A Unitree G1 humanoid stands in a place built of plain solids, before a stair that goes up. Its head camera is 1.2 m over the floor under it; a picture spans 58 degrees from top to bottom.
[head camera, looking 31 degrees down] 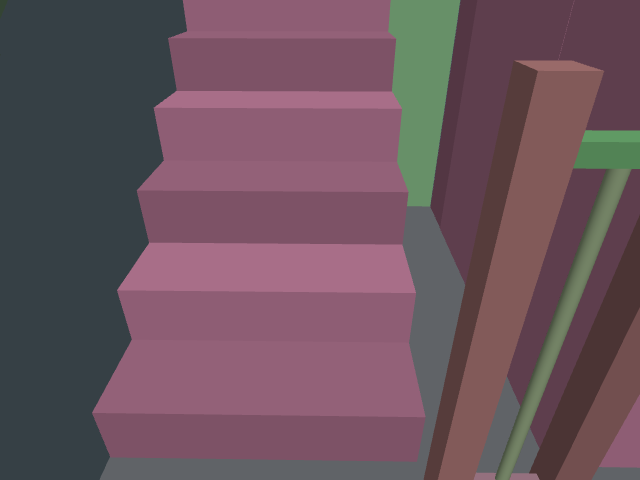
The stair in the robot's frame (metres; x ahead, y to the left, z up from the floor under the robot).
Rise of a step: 0.20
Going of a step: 0.28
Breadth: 0.90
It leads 1 degrees to the right of straight ahead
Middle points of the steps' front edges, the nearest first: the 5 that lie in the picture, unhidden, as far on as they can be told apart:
0.75 0.17 0.20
1.03 0.16 0.40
1.31 0.16 0.60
1.58 0.15 0.80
1.86 0.15 1.01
